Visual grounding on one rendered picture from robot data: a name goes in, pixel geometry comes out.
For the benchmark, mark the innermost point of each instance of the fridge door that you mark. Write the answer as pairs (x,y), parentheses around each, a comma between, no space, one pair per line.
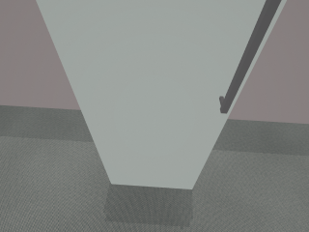
(148,75)

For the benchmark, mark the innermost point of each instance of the handle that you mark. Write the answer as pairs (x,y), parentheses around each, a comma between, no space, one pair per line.
(268,11)

